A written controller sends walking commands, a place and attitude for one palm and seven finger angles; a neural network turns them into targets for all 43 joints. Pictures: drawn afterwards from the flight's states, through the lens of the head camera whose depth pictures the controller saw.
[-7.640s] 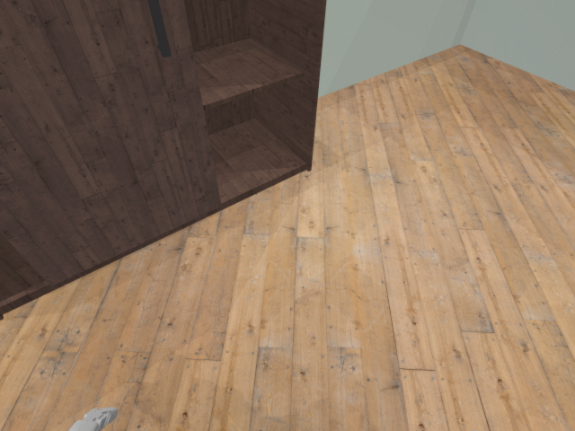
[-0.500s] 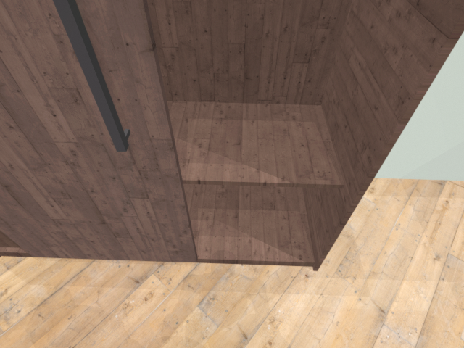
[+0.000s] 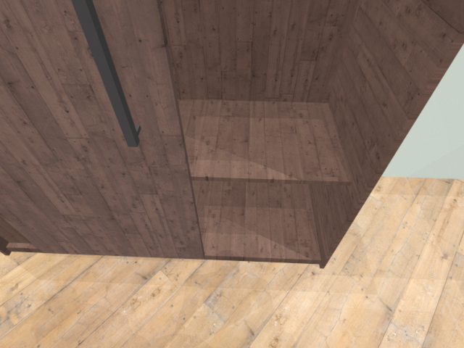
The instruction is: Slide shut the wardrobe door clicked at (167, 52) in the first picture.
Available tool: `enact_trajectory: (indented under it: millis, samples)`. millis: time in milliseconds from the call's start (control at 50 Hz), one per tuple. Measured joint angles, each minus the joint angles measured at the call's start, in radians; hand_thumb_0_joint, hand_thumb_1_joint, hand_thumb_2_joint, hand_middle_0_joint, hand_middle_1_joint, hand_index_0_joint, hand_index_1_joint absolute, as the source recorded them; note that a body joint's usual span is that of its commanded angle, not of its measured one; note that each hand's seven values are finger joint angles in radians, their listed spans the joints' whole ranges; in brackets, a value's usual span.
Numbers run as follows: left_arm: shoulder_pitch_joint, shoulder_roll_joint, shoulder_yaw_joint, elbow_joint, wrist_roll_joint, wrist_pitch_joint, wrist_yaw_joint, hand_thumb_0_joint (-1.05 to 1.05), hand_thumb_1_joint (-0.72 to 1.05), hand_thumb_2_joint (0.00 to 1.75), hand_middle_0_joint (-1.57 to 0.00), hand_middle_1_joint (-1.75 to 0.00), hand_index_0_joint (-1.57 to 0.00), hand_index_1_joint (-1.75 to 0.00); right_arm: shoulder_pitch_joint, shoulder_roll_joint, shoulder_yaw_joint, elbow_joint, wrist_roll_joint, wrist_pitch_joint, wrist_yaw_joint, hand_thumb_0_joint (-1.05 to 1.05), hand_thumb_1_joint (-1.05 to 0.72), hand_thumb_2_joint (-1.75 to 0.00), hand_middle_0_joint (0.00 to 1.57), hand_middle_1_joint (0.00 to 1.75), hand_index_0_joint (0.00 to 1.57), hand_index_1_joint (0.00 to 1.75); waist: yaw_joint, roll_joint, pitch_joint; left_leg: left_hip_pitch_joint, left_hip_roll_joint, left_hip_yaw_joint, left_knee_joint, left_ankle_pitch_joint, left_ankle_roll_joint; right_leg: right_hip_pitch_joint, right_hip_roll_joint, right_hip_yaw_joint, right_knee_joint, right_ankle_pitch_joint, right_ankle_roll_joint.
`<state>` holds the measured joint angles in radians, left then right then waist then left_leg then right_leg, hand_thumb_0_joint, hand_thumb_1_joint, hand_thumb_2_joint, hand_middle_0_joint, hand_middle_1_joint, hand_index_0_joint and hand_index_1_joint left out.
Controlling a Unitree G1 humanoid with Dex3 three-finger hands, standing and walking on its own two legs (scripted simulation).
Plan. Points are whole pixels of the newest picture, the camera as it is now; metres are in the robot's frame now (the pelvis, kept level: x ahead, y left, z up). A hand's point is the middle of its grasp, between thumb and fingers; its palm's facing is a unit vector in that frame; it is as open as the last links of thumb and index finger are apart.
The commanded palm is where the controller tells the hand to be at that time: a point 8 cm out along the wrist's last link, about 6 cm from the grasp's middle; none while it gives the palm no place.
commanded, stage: come to a stop and stand still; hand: left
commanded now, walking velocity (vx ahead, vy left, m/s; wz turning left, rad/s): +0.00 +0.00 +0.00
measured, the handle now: (114, 76) +0.55 +0.26 +0.18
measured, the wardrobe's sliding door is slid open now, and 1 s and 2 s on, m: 0.52 0.52 0.52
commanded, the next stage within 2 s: look again from close up in 0.52 s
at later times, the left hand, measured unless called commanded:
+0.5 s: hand out of the picture +0.03 +0.20 -0.17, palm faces +0.02 -0.98 -0.20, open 7.3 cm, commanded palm none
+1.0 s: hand out of the picture +0.02 +0.18 -0.18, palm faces +0.02 -0.98 -0.17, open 7.3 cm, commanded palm none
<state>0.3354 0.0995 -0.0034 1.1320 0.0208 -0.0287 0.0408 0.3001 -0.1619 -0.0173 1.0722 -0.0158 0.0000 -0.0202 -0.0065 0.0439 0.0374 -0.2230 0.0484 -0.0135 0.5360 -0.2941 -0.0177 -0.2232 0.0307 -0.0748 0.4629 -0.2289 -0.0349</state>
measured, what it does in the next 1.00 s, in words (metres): stands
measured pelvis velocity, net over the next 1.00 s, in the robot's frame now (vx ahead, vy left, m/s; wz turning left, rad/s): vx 0.03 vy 0.01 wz -0.02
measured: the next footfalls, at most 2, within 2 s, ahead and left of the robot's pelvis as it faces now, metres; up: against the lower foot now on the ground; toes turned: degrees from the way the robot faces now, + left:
none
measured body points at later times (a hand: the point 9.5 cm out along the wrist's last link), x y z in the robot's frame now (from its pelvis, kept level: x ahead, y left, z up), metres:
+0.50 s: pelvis +0.02 +0.03 +0.00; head +0.03 +0.02 +0.45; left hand +0.03 +0.25 -0.15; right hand +0.00 -0.18 -0.16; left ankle -0.01 +0.13 -0.74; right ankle +0.01 -0.10 -0.74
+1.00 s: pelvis +0.03 +0.01 +0.00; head +0.04 +0.01 +0.45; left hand +0.02 +0.23 -0.16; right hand +0.03 -0.20 -0.16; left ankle -0.01 +0.13 -0.74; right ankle +0.01 -0.10 -0.74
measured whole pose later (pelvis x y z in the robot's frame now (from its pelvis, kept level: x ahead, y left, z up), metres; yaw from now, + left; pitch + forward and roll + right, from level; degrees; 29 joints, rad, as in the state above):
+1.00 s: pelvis +0.03 +0.01 +0.00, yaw -1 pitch -1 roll +0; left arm 0.30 0.13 0.00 1.12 0.02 -0.01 0.03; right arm 0.28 -0.14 0.01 1.13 -0.01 -0.03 -0.03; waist 0.01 0.00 0.03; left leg -0.13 0.00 0.03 0.46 -0.31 0.00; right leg -0.19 -0.02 -0.03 0.50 -0.29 -0.01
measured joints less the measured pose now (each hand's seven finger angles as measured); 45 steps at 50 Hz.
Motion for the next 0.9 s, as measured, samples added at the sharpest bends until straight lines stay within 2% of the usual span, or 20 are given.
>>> enact_trajectory:
  millis: [160,340,900]
  samples:
    - [-0.025,0.03,0.003,-0.014,-0.006,0.009,-0.008,0.01,0.91,0.9,-0.2,-0.3,-0.2,-0.3,0.033,0.018,0.025,-0.002,-0.004,-0.016,-0.004,0.01,-0.92,-0.9,0.2,0.3,0.2,0.3,0.007,-0.015,-0.037,0.031,-0.049,0.027,-0.023,-0.011,0.028,-0.003,-0.049,0.027,0.043,-0.033,0.032]
    - [-0.063,0.051,0.008,-0.034,-0.006,0.012,-0.007,0.01,0.91,0.9,-0.2,-0.3,-0.2,-0.3,0.035,0.03,0.038,0.021,-0.002,-0.027,-0.003,0.01,-0.92,-0.9,0.2,0.3,0.2,0.3,0.005,-0.028,-0.032,0.057,-0.071,0.043,-0.059,-0.001,0.043,0.002,-0.071,0.045,0.043,-0.039,0.048]
    - [-0.037,0.027,0.003,-0.007,-0.004,0.015,-0.008,0.01,0.92,0.9,-0.2,-0.3,-0.2,-0.3,-0.02,0.019,0.027,0.055,0.002,-0.026,-0.014,0.0,-0.92,-0.9,0.2,0.3,0.2,0.3,0.015,-0.048,-0.006,0.087,-0.053,0.042,-0.071,-0.021,0.027,0.028,-0.053,0.042,0.037,-0.062,0.034]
